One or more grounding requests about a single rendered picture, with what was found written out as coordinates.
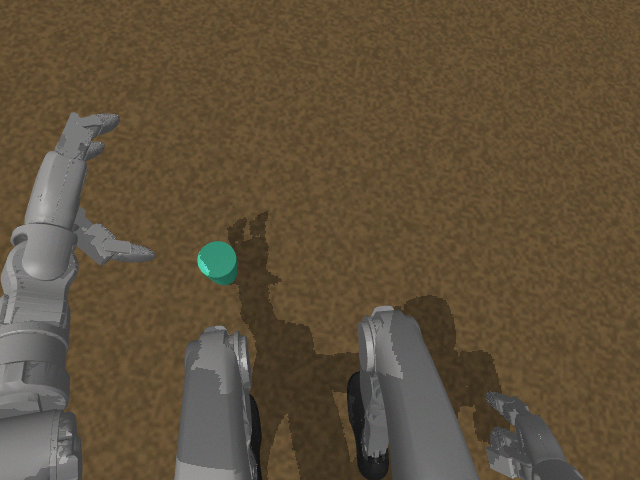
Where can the left robot hand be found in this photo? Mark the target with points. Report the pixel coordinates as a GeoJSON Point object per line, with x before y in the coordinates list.
{"type": "Point", "coordinates": [55, 196]}

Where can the right robot foot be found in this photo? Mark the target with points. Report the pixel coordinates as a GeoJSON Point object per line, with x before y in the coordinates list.
{"type": "Point", "coordinates": [371, 468]}

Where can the cup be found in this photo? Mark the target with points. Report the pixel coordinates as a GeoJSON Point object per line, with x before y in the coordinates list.
{"type": "Point", "coordinates": [218, 261]}

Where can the right robot hand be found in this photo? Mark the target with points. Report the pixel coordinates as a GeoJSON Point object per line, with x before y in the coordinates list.
{"type": "Point", "coordinates": [514, 455]}

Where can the right robot arm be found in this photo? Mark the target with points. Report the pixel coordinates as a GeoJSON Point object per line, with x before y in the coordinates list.
{"type": "Point", "coordinates": [553, 469]}

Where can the left robot arm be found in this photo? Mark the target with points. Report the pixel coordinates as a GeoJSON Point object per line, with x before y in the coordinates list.
{"type": "Point", "coordinates": [38, 440]}

